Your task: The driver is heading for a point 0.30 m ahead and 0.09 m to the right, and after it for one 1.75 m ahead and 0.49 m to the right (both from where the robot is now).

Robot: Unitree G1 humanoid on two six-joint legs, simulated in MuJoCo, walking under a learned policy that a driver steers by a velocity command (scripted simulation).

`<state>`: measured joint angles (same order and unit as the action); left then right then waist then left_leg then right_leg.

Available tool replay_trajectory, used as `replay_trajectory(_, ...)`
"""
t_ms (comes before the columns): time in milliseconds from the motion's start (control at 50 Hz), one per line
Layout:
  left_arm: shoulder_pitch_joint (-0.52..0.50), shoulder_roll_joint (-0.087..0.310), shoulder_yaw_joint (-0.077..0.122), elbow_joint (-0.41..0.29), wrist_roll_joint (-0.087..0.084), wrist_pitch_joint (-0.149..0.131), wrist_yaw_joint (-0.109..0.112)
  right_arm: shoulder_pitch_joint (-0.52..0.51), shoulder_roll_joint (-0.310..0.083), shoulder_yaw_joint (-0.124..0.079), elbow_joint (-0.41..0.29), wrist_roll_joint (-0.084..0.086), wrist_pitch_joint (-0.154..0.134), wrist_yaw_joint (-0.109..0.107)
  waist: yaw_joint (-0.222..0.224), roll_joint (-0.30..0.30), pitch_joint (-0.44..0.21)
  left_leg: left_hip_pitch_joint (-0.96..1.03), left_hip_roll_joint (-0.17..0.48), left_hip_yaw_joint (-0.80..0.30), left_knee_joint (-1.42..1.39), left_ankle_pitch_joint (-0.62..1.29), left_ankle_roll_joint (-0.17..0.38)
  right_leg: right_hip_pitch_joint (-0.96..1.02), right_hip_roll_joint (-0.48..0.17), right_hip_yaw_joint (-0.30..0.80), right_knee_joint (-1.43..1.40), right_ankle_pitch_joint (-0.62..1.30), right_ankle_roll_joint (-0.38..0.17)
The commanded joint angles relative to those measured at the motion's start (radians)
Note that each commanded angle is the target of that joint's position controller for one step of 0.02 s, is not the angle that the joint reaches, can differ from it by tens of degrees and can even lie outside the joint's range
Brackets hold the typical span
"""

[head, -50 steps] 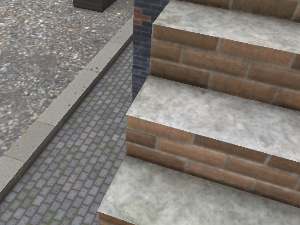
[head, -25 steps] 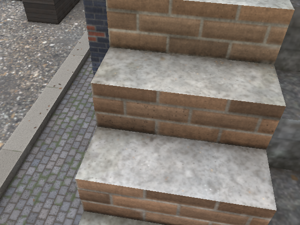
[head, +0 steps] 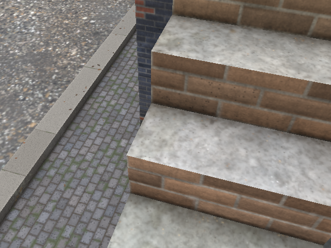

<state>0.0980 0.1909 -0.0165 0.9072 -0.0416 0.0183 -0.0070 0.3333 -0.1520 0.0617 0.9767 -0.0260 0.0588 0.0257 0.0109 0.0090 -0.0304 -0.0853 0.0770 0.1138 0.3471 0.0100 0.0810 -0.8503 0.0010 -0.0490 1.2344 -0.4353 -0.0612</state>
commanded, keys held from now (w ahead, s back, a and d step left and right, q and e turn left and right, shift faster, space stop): no key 0.06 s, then w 0.94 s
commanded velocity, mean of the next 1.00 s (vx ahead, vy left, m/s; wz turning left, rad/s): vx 0.37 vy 0.00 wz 0.00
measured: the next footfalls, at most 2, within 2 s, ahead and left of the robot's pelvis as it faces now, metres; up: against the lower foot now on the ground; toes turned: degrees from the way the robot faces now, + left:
left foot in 0.04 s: -0.06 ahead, +0.11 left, -0.21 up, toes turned +10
right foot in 0.16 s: +0.06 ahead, -0.09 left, +0.00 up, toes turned +0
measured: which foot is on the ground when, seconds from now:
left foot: up 0.00-0.02, down 0.04-0.54, up 0.56-0.68, down 0.70-1.00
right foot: down 0.00-0.00, up 0.02-0.14, down 0.16-0.70, up 0.72-1.00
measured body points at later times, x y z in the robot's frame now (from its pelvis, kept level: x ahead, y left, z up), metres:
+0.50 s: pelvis +0.01 -0.02 -0.04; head +0.02 +0.02 +0.41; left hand +0.16 +0.19 -0.16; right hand +0.09 -0.26 -0.16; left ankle -0.08 +0.09 -0.79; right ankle +0.02 -0.09 -0.62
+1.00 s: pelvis +0.05 -0.05 -0.07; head +0.07 -0.02 +0.38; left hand +0.30 +0.08 -0.12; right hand +0.02 -0.28 -0.21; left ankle -0.06 +0.02 -0.82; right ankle +0.13 -0.18 -0.44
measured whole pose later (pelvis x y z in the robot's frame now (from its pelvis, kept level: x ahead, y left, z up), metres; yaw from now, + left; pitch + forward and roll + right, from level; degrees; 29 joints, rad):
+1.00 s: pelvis +0.05 -0.05 -0.07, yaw +1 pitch +3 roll -4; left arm -0.01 0.08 -0.15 0.56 -0.02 -0.08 -0.08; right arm 0.40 -0.17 0.08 1.06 -0.03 -0.02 0.02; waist 0.00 0.00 -0.03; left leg 0.05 0.06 0.16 0.15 -0.15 0.04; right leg -1.35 -0.06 -0.08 2.25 -0.29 -0.09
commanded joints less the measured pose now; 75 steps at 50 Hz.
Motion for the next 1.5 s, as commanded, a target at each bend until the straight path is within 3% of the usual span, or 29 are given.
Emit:
replay_trajectory(20,0.095,-0.098,-0.004,-0.008,0.004,0.035,-0.009,-0.034,0.067,0.064,-0.007,-0.031,-0.009,-0.007,0.089,0.071,-0.039,0.046,0.112,-0.049,-0.230,0.435,-0.008,0.016,0.100,0.087,0.433,-0.146,-0.029)
replay_trajectory(40,0.054,-0.156,-0.011,-0.016,-0.031,0.015,-0.018,-0.076,0.028,0.073,-0.013,-0.060,-0.012,-0.014,0.073,0.128,-0.058,0.175,0.187,-0.048,-0.041,0.938,-0.081,-0.269,0.136,0.073,0.821,-0.285,-0.007)
replay_trajectory(80,0.203,-0.119,-0.024,0.031,-0.001,-0.053,-0.039,-0.030,-0.089,0.035,-0.029,-0.058,-0.037,-0.025,0.104,0.240,-0.124,0.178,0.302,-0.019,0.160,1.237,-0.031,-0.270,-0.001,0.089,0.885,-0.329,0.057)
replay_trajectory(120,-0.069,-0.024,-0.046,-0.053,-0.020,-0.032,-0.002,-0.057,-0.255,-0.028,-0.043,-0.027,-0.023,-0.049,0.047,0.088,0.113,-0.085,0.472,-0.412,-0.244,-0.232,0.226,-0.240,-0.124,0.112,0.734,-0.200,0.085)
replay_trajectory(140,-0.183,0.041,-0.037,-0.080,-0.021,-0.002,0.024,-0.162,-0.187,-0.015,-0.060,-0.015,-0.010,-0.059,0.052,0.070,0.250,-0.071,0.362,-0.330,-0.316,-0.406,0.176,-0.288,-0.098,0.044,0.588,-0.185,0.085)
replay_trajectory(180,-0.258,-0.017,-0.066,-0.108,0.024,-0.004,0.009,0.044,-0.097,-0.016,-0.016,0.000,-0.010,-0.063,-0.057,0.080,0.296,-0.015,0.264,-0.242,-0.344,-0.272,0.109,-0.212,-0.062,-0.082,0.354,-0.279,0.046)
replay_trajectory(300,-0.049,-0.041,-0.067,-0.140,0.019,-0.049,-0.071,0.101,-0.121,-0.034,-0.030,0.000,0.001,-0.080,0.066,0.127,-0.046,0.106,0.145,0.061,-0.091,0.714,0.000,0.210,0.080,-0.106,0.107,-0.280,-0.087)
replay_trajectory(480,0.038,0.059,-0.012,-0.224,0.039,-0.040,-0.049,-0.035,-0.173,-0.046,-0.206,-0.002,-0.041,-0.039,0.090,0.081,-0.056,0.008,0.067,0.124,0.003,0.469,0.041,0.328,0.093,0.061,-0.098,-0.068,-0.082)
replay_trajectory(600,-0.056,0.088,-0.012,-0.264,0.078,-0.082,-0.058,-0.043,-0.126,-0.044,-0.307,0.003,-0.060,0.006,-0.057,-0.099,-0.024,-0.064,-0.073,0.073,0.280,-0.174,0.065,0.195,-0.011,0.287,-0.277,0.202,-0.132)
replay_trajectory(680,-0.232,-0.035,-0.061,-0.342,0.036,-0.088,-0.062,0.132,-0.089,-0.043,-0.186,-0.016,-0.056,-0.013,-0.149,0.037,0.012,0.077,-0.004,0.072,-0.110,0.142,0.032,-0.063,0.006,0.092,0.170,0.117,-0.131)
replay_trajectory(720,-0.172,-0.104,-0.075,-0.381,-0.014,-0.094,-0.082,0.087,-0.119,-0.026,-0.146,-0.057,-0.084,-0.024,-0.054,0.231,0.042,0.297,0.225,-0.237,-0.009,0.419,0.004,-0.542,0.095,0.048,0.953,-0.236,-0.036)
replay_trajectory(760,-0.083,-0.042,-0.070,-0.387,-0.038,-0.127,-0.089,0.071,-0.244,-0.054,-0.176,-0.050,-0.089,-0.023,-0.024,0.091,-0.073,0.471,0.290,-0.248,0.104,0.700,0.072,-0.831,0.118,0.124,1.366,-0.260,0.033)
replay_trajectory(780,-0.028,-0.032,-0.088,-0.429,-0.024,-0.124,-0.080,0.046,-0.352,-0.091,-0.194,-0.011,-0.100,-0.051,0.055,0.153,-0.078,0.378,0.445,-0.467,-0.018,0.220,0.158,-0.835,-0.016,0.304,1.370,-0.202,0.055)
replay_trajectory(840,-0.284,-0.027,-0.099,-0.460,0.004,-0.098,-0.066,0.008,-0.208,-0.037,-0.145,-0.003,-0.103,-0.048,-0.033,-0.112,0.114,0.096,0.268,-0.380,-0.251,-0.457,0.067,-0.833,-0.022,0.090,1.234,-0.058,0.098)
replay_trajectory(880,-0.319,-0.122,-0.134,-0.492,0.013,-0.096,-0.062,0.015,-0.168,-0.016,-0.060,-0.017,-0.109,-0.033,-0.010,-0.022,0.135,-0.044,0.220,-0.290,-0.285,-0.258,0.065,-0.737,-0.061,0.037,1.275,0.086,0.067)
replay_trajectory(960,-0.220,-0.111,-0.129,-0.449,0.012,-0.114,-0.067,-0.007,-0.152,-0.007,0.034,-0.021,-0.106,0.001,0.026,0.042,0.003,0.033,0.170,-0.042,-0.239,0.448,0.045,-0.507,-0.075,-0.024,1.126,0.201,-0.032)
replay_trajectory(1020,-0.246,-0.012,-0.102,-0.437,0.040,-0.132,-0.056,-0.024,-0.273,-0.030,0.032,0.031,-0.069,-0.038,0.084,0.147,-0.245,-0.110,0.115,0.106,-0.155,1.675,0.043,0.316,0.041,-0.216,0.474,0.072,-0.077)
replay_trajectory(1060,0.037,0.061,-0.065,-0.345,0.028,-0.090,-0.040,-0.007,-0.462,-0.085,0.032,-0.032,-0.052,-0.058,0.201,0.301,-0.295,0.216,0.255,-0.024,0.081,1.839,0.157,0.402,0.078,-0.139,-0.036,-0.234,-0.020)
replay_trajectory(1080,-0.056,0.118,-0.038,-0.280,0.029,-0.104,-0.036,0.249,-0.189,-0.035,0.070,0.018,-0.046,-0.041,-0.001,0.060,-0.312,0.027,0.092,0.019,0.291,1.679,0.102,0.484,-0.001,0.176,-0.131,-0.251,-0.143)
replay_trajectory(1100,0.133,0.167,-0.005,-0.217,0.037,-0.086,-0.023,0.224,-0.210,-0.025,0.056,0.019,-0.074,-0.023,0.080,-0.012,-0.442,0.063,0.045,-0.028,0.390,1.129,0.140,0.537,-0.042,0.375,-0.420,-0.332,-0.165)
replay_trajectory(1120,0.144,0.174,0.002,-0.127,0.088,-0.066,-0.011,0.104,-0.188,-0.032,-0.009,0.022,-0.075,0.019,0.025,-0.255,-0.438,-0.065,-0.104,-0.057,0.610,0.282,0.134,0.508,-0.112,0.591,-0.629,-0.410,-0.160)
replay_trajectory(1140,0.187,0.074,-0.022,-0.040,0.110,-0.064,-0.020,-0.053,-0.171,-0.037,-0.096,0.020,-0.105,0.055,0.022,-0.154,-0.308,-0.135,-0.106,-0.164,0.928,-0.039,0.138,0.397,-0.117,0.515,-0.679,-0.190,-0.118)
replay_trajectory(1180,0.121,-0.092,-0.067,0.017,0.079,-0.058,-0.038,-0.300,-0.076,-0.015,-0.230,0.029,-0.146,0.087,-0.020,-0.006,-0.093,-0.304,-0.035,-0.226,0.979,-0.314,0.128,0.354,-0.051,0.053,-0.561,0.326,-0.045)
replay_trajectory(1220,0.119,-0.040,-0.042,0.051,0.074,-0.089,-0.047,-0.172,-0.007,-0.016,-0.189,0.016,-0.157,0.111,-0.112,-0.031,-0.006,-0.560,-0.180,-0.346,1.343,-0.337,0.104,0.500,-0.167,0.163,-0.607,0.695,-0.118)
replay_trajectory(1260,0.089,-0.003,-0.030,0.042,0.035,-0.106,-0.056,-0.088,-0.061,-0.019,-0.176,0.035,-0.114,0.100,-0.146,-0.028,0.019,-0.579,-0.156,-0.276,1.374,-0.280,0.017,0.385,-0.197,0.269,-0.714,0.179,-0.165)
replay_trajectory(1320,0.058,0.016,-0.022,0.033,0.054,-0.107,-0.041,-0.182,-0.072,-0.006,-0.212,0.059,-0.074,0.041,-0.112,-0.050,0.142,-0.736,-0.110,-0.243,1.306,-0.301,-0.071,0.306,-0.235,0.331,-0.809,-0.081,-0.182)
replay_trajectory(1380,0.085,0.034,-0.017,0.025,0.072,-0.102,-0.009,-0.171,-0.054,0.004,-0.199,0.058,-0.069,0.008,-0.073,-0.076,0.060,-0.703,-0.076,-0.178,1.204,-0.204,-0.086,0.296,-0.233,0.300,-0.771,-0.056,-0.186)
replay_trajectory(1460,0.169,0.082,0.011,0.105,0.006,-0.053,0.038,-0.161,-0.020,0.015,-0.114,0.049,-0.042,-0.004,-0.045,-0.122,-0.003,-0.154,-0.163,0.159,0.297,-0.363,-0.072,0.206,-0.089,0.069,-0.727,-0.185,-0.158)
replay_trajectory(1500,0.092,0.048,-0.002,0.104,0.047,-0.076,0.002,0.015,-0.034,-0.009,-0.016,0.011,-0.031,0.006,-0.080,-0.109,-0.026,-0.018,-0.025,-0.128,0.178,-0.201,-0.039,0.206,-0.064,0.056,-0.412,-0.059,-0.121)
